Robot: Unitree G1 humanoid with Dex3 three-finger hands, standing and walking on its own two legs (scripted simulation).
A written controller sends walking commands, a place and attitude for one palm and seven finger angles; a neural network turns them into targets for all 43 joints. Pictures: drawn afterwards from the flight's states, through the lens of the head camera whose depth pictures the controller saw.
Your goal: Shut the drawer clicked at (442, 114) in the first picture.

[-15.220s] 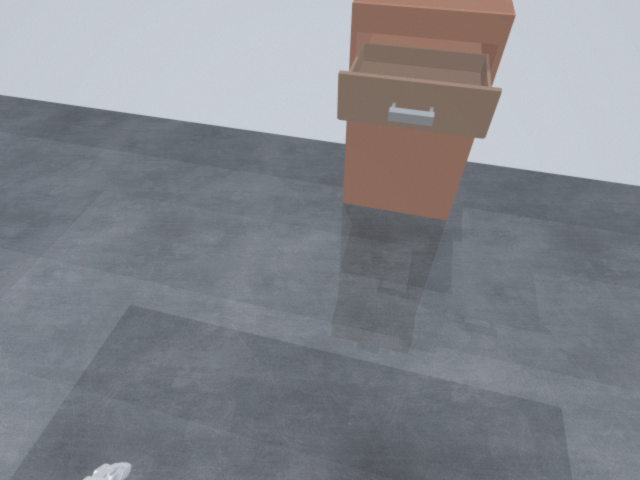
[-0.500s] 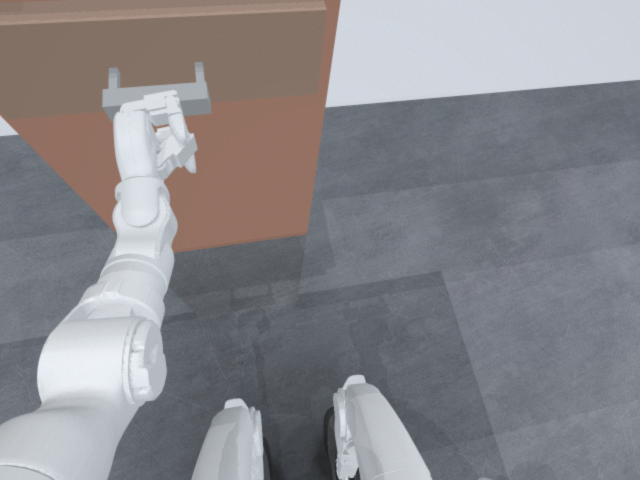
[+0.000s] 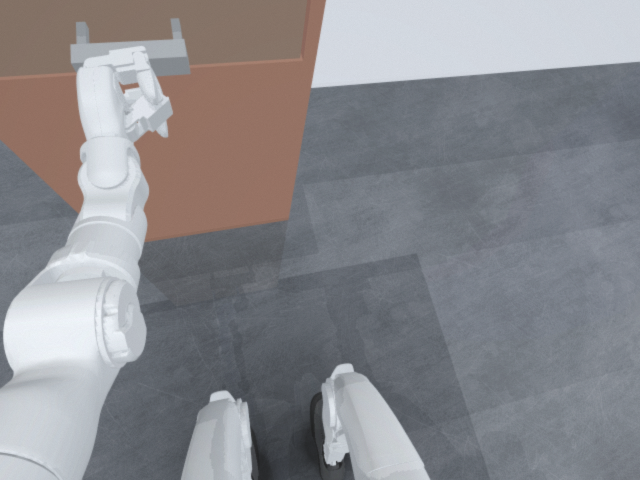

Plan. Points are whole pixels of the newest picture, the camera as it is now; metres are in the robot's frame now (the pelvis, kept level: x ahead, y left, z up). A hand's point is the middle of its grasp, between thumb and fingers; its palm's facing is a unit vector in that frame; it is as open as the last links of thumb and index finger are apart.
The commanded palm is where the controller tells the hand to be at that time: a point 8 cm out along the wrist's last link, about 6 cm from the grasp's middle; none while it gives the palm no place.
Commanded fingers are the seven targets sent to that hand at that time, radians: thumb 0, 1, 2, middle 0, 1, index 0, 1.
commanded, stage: push the drawer shut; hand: left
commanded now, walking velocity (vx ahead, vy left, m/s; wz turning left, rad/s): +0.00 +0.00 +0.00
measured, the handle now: (132, 44) +0.63 +0.15 +0.04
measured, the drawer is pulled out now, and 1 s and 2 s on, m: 0.00 0.00 0.00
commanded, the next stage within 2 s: pull the fist back off the drawer in 0.18 s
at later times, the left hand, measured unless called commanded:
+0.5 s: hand (165, 98) +0.56 +0.11 +0.04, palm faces +0.08 -1.00 -0.05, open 3.0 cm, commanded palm +0.56 +0.14 +0.05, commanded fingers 0.00 0.90 0.90 -1.40 -1.60 -1.40 -1.60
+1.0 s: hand (171, 103) +0.55 +0.10 +0.04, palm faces +0.08 -1.00 -0.03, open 3.3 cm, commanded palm +0.52 +0.14 +0.05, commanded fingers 0.00 0.90 0.90 -1.40 -1.60 -1.40 -1.60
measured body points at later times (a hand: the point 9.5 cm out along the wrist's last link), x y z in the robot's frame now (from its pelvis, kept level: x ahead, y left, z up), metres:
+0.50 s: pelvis -0.03 +0.00 -0.01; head +0.16 +0.04 +0.40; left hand +0.55 +0.16 +0.05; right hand -0.05 -0.25 -0.11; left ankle +0.01 +0.09 -0.61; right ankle +0.05 -0.12 -0.61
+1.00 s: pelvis +0.01 +0.00 +0.01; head +0.18 +0.01 +0.42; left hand +0.54 +0.16 +0.05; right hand +0.00 -0.25 -0.11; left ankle +0.01 +0.09 -0.61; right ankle +0.05 -0.12 -0.61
